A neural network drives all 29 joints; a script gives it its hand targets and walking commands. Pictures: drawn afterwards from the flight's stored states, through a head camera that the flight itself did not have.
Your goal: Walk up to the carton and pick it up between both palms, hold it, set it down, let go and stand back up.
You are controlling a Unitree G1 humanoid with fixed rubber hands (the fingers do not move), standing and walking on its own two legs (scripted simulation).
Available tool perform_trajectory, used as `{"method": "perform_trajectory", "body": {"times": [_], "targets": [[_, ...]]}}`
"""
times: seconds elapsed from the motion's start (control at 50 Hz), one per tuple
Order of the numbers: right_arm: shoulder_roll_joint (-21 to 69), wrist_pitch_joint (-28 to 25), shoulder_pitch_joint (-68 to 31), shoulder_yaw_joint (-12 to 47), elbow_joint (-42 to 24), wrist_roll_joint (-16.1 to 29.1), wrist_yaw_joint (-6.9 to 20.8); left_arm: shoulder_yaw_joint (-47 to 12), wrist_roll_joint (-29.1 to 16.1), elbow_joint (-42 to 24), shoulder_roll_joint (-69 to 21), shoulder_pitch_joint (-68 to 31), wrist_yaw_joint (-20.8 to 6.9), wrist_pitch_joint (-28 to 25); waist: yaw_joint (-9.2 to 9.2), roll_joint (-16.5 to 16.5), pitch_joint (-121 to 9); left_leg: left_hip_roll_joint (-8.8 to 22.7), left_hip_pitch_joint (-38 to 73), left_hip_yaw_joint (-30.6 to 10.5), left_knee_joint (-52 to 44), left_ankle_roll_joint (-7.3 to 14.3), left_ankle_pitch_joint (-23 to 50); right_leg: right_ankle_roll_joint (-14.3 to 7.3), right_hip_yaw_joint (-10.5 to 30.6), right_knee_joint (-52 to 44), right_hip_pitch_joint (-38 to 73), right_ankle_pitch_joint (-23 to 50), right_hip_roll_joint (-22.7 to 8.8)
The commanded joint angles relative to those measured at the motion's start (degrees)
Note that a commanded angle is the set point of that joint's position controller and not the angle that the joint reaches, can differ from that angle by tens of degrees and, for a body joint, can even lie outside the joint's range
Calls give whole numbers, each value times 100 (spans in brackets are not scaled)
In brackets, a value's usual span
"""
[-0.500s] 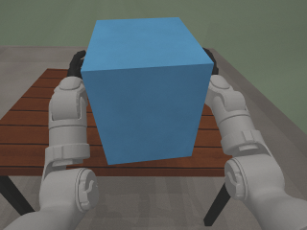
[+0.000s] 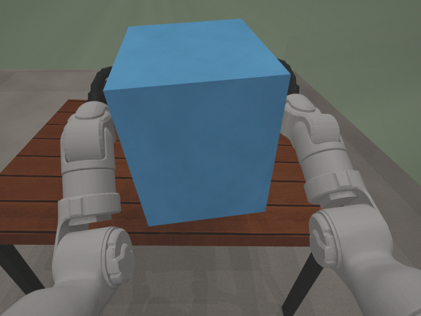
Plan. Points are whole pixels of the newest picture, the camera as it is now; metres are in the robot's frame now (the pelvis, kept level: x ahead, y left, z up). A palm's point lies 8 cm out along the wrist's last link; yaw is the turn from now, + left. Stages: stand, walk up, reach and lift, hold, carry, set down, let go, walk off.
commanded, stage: hold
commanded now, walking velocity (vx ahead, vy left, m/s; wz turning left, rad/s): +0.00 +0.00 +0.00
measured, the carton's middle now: (196, 118) +0.42 +0.00 +0.22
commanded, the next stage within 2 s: none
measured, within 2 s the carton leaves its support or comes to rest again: neither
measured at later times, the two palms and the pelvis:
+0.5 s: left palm (99, 109) +0.37 +0.17 +0.27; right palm (285, 101) +0.37 -0.15 +0.28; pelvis +0.00 +0.00 +0.00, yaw +0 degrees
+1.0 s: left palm (98, 105) +0.37 +0.17 +0.27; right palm (285, 98) +0.38 -0.15 +0.28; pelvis +0.00 +0.00 +0.00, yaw +0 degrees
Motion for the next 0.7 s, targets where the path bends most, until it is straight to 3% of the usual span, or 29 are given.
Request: {"method": "perform_trajectory", "body": {"times": [0.0, 0.04, 0.12, 0.18, 0.22, 0.3, 0.32, 0.38, 0.42, 0.48, 0.52, 0.62, 0.68], "targets": [[3864, -70, -4430, 1802, -1753, 848, 663, -2548, -1176, -1077, -3108, -4749, -845, -551, -79, 294, -2213, -183, -704, -32, -406, -171, 1029, 324, 331, 195, 1767, 941, 121], [3793, -52, -4314, 1804, -1761, 929, 663, -2676, -1224, -1176, -3162, -4765, -827, -549, -141, 487, -2201, -162, -575, -73, -316, -252, 1361, 296, 338, 211, 1712, 1136, 136], [3741, 32, -4277, 1913, -1944, 955, 631, -2604, -1194, -1198, -3141, -4549, -839, -483, -98, 385, -2215, -150, -580, -94, -305, -272, 1422, 297, 341, 229, 1835, 1241, 153], [3604, 49, -4340, 1732, -1714, 845, 688, -2453, -1044, -915, -3097, -4531, -880, -421, -95, 519, -1911, -116, -786, -81, -496, -239, 880, 271, 322, 159, 1714, 650, 130], [3669, 33, -4578, 1704, -1659, 821, 737, -2394, -1042, -771, -3116, -4670, -878, -425, 3, 439, -1847, -126, -853, -76, -562, -193, 595, 268, 324, 138, 1554, 478, 123], [3837, -27, -4582, 1951, -2068, 983, 725, -2706, -1301, -1294, -3261, -4760, -757, -519, -45, 391, -2636, -128, -431, -99, -221, -277, 1653, 285, 325, 275, 1789, 1303, 205], [3835, 21, -4493, 1967, -2038, 1030, 685, -2559, -1257, -1092, -3194, -4577, -769, -474, -34, 265, -2441, -157, -388, -69, -184, -252, 1710, 300, 361, 244, 1773, 1454, 191], [3732, 118, -4329, 1998, -1923, 1007, 625, -2307, -1027, -924, -2972, -4259, -881, -376, 52, 65, -2109, -184, -600, -22, -292, -163, 1366, 350, 365, 201, 1921, 1315, 154], [3662, 113, -4317, 1917, -1882, 1046, 622, -2426, -1048, -1071, -2987, -4372, -922, -347, 7, 341, -2116, -166, -575, -37, -331, -230, 1281, 321, 352, 205, 1815, 1184, 130], [3709, 114, -4378, 1881, -2044, 1034, 613, -2529, -1114, -1193, -3096, -4539, -922, -343, -80, 394, -2102, -131, -593, -56, -304, -267, 1448, 281, 341, 191, 1700, 1218, 182], [3731, 146, -4382, 1885, -2017, 1018, 603, -2445, -1100, -1082, -3022, -4504, -945, -354, -13, 258, -2076, -152, -643, -36, -326, -217, 1229, 319, 354, 170, 1765, 1112, 155], [3759, 113, -4504, 1772, -1932, 940, 689, -2671, -1259, -1231, -3186, -4850, -856, -434, -95, 632, -2274, -111, -658, -113, -352, -271, 1063, 244, 334, 231, 1596, 814, 147], [3703, 144, -4512, 1790, -1852, 913, 685, -2538, -1184, -984, -3089, -4647, -849, -398, -94, 376, -2141, -131, -584, -96, -382, -238, 991, 281, 324, 173, 1567, 806, 165]]}}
